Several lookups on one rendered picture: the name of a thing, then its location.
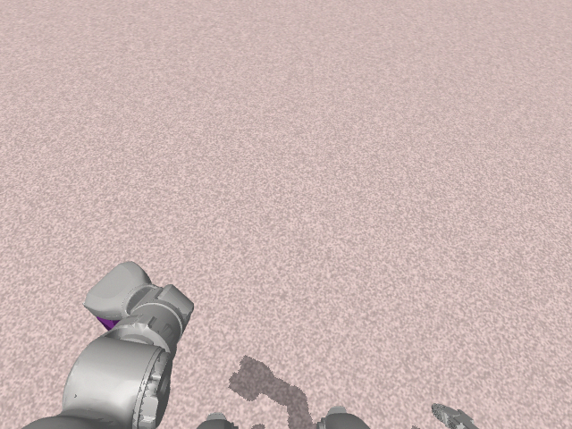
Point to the left robot hand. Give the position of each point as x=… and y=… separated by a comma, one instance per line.
x=105, y=299

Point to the cube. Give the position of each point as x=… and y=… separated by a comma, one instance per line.
x=108, y=324

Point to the right robot hand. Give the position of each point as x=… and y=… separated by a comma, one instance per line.
x=452, y=418

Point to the left robot arm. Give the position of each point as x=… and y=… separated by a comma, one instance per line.
x=121, y=380

